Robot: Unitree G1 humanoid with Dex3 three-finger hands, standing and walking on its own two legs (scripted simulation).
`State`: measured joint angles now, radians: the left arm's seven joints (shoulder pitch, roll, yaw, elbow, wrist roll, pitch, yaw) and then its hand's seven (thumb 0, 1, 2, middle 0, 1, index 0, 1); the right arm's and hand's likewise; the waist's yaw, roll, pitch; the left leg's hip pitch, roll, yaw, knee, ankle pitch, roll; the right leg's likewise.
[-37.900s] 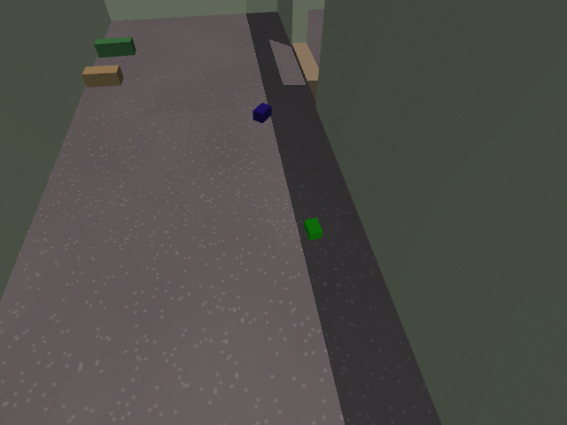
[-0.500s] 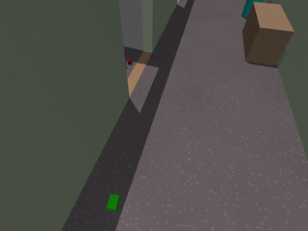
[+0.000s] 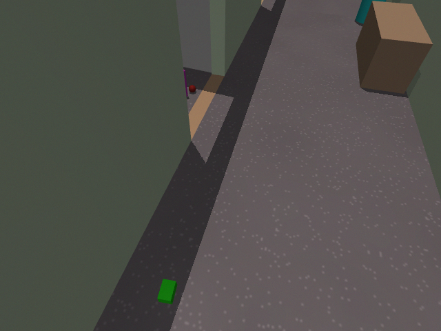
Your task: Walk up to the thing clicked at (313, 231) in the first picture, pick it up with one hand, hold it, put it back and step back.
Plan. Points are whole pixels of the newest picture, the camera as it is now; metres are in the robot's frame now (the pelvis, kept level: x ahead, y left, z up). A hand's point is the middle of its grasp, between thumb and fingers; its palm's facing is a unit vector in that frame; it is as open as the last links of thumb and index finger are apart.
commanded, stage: walk up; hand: left
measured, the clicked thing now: (167, 291) +0.42 +0.24 -0.76
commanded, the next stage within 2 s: none
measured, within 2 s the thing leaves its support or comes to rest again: neither
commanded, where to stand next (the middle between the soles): +0.03 +0.00 m, yaw -1 degrees
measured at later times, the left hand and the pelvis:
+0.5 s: hand out of the picture +0.03 +0.35 -0.18, palm faces -0.03 -0.89 -0.45, open 7.4 cm; pelvis -0.06 +0.06 -0.03, yaw +2 degrees
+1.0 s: hand out of the picture +0.02 +0.25 -0.19, palm faces -0.07 -0.94 -0.33, open 7.4 cm; pelvis -0.06 -0.01 -0.04, yaw -2 degrees
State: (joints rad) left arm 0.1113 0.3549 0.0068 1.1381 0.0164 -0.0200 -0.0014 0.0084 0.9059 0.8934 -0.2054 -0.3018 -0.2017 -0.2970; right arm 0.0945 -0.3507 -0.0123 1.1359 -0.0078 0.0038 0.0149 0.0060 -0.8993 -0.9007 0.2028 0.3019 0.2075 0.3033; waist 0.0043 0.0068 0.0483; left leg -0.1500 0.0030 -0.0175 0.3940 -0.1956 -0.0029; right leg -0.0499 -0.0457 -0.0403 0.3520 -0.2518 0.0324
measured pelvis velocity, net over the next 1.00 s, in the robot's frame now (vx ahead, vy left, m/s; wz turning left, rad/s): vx -0.06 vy -0.01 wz -0.04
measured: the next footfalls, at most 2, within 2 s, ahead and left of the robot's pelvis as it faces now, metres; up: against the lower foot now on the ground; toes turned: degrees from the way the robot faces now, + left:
left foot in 0.48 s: -0.02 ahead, +0.20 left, +0.00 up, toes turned -1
right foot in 0.94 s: +0.01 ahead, -0.16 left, +0.00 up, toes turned -2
